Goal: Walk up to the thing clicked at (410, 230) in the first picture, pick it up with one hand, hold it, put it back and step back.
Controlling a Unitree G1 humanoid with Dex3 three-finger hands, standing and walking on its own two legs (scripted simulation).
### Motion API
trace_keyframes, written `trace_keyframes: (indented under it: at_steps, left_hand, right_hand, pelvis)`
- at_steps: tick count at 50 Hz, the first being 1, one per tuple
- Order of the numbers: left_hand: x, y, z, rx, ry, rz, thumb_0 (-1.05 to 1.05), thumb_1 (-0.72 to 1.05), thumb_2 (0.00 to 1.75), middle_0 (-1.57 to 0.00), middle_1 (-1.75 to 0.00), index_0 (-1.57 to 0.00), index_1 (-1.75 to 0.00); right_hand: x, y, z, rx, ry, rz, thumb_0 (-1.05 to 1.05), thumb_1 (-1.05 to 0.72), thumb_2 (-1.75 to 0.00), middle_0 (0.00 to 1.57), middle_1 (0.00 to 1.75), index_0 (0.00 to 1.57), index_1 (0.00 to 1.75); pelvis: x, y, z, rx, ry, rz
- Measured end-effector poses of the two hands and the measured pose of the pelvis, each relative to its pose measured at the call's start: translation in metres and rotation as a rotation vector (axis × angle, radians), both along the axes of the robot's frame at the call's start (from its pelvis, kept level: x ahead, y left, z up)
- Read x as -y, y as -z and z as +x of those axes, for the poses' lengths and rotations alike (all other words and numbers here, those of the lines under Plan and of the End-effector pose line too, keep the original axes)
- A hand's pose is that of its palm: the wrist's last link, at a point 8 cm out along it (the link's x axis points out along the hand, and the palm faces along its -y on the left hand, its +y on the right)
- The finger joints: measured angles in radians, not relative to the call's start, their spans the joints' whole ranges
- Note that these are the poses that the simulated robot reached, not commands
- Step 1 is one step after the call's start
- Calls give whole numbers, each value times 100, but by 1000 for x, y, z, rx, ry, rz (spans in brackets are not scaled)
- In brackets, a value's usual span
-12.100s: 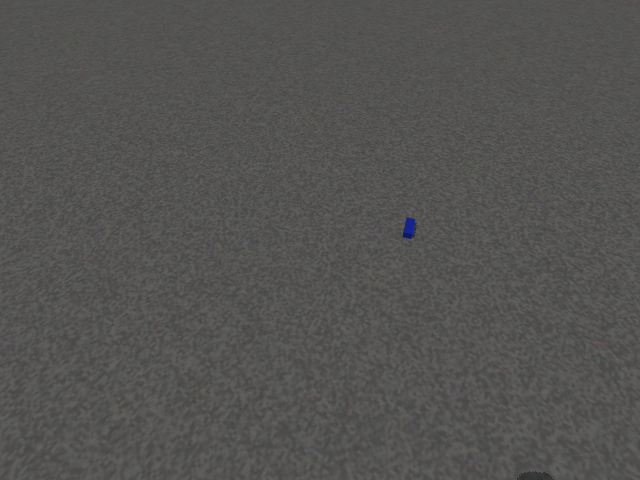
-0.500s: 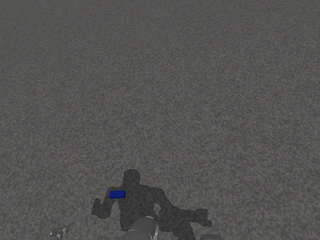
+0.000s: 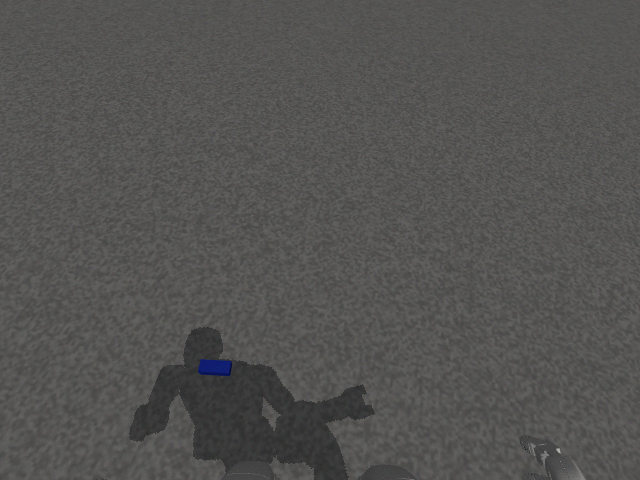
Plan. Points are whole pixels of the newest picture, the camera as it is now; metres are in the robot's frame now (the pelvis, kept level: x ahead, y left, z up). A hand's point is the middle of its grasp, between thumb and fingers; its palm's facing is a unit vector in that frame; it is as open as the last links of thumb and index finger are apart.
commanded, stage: walk up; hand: left
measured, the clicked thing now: (215, 367) +0.47 +0.30 -0.74
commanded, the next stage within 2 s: none
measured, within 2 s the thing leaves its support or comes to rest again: neither
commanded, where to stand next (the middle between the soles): +0.11 -0.01 m, yaw +0 degrees
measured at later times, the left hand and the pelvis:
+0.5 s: hand out of the picture +0.07 +0.24 -0.13, palm faces -0.06 -0.93 -0.37, open 7.4 cm; pelvis +0.00 -0.04 +0.01, yaw -1 degrees
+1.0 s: hand out of the picture +0.02 +0.27 -0.11, palm faces +0.08 -0.83 -0.56, open 7.4 cm; pelvis -0.03 -0.04 -0.01, yaw +4 degrees
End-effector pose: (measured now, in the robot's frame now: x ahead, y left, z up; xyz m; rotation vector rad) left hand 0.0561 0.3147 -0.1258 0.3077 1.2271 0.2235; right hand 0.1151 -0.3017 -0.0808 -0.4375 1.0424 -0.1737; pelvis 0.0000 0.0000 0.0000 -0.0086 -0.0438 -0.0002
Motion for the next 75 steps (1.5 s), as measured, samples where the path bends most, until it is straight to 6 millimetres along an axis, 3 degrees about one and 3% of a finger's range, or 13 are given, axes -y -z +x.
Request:
trace_keyframes:
  at_steps: [9,15,21,27,30,34,39,46,53,59,66,70,75]
  left_hand:
    - [17,-18,-22,12,25,27,1,90,90,-20,-30,-20,-30]
    - [15,-27,-32,-1,13,34,1,90,90,-20,-30,-20,-30]
    - [19,-28,-12,6,48,25,1,90,90,-20,-30,-20,-30]
    - [35,-39,16,62,96,36,1,90,90,-20,-30,-20,-30]
    - [48,-38,23,87,93,76,1,90,90,-20,-30,-20,-30]
    - [64,-37,15,70,75,134,1,90,90,-20,-30,-20,-30]
    - [67,-52,-1,51,54,185,1,90,90,-21,-30,-20,-31]
    - [34,-71,-30,106,0,255,1,90,90,-21,-30,-21,-31]
    - [-9,-46,-59,80,-52,218,1,90,90,-21,-30,-20,-31]
    - [2,-34,-56,25,-30,108,1,90,90,-20,-30,-20,-30]
    - [35,-22,-34,-35,16,19,1,90,90,-20,-30,-20,-30]
    - [57,-16,-9,-14,30,25,1,90,90,-20,-30,-20,-30]
    - [80,-27,14,37,45,23,1,90,90,-21,-30,-20,-30]
  right_hand:
    - [25,13,-23,-17,45,43,0,-90,-90,21,30,20,30]
    - [31,14,-32,-38,54,41,1,-91,-90,20,30,20,30]
    - [33,10,-55,-34,79,56,0,-91,-90,20,30,20,30]
    - [64,4,-88,-96,129,43,0,-90,-90,21,30,20,30]
    - [86,18,-93,-144,152,40,0,-90,-90,21,30,20,30]
    - [104,40,-82,-186,166,51,1,-91,-90,20,30,20,30]
    - [102,52,-70,-192,118,87,0,-91,-90,20,30,20,30]
    - [84,60,-77,-227,56,111,0,-91,-90,20,30,20,30]
    - [58,45,-95,-165,52,66,0,-91,-90,20,30,20,30]
    - [49,20,-115,-170,100,42,0,-91,-90,20,30,20,30]
    - [76,8,-101,-168,100,-5,0,-90,-90,21,30,20,30]
    - [100,21,-76,-176,100,-23,0,-90,-90,21,30,20,30]
    - [96,26,-37,-158,78,13,1,-91,-90,20,30,20,30]
  pelvis:
    - [18,-2,-6,13,6,-19]
    - [16,-6,-3,18,-1,14]
    - [22,-9,-3,28,15,24]
    - [47,-14,4,32,22,23]
    - [64,-4,7,37,20,27]
    - [75,6,0,37,10,4]
    - [73,3,-14,11,-2,17]
    - [59,5,-23,-1,-49,30]
    - [31,13,-27,23,-46,55]
    - [30,-2,-19,18,-59,20]
    - [46,-4,2,4,-19,38]
    - [62,7,16,6,-6,6]
    - [70,-1,26,9,-3,33]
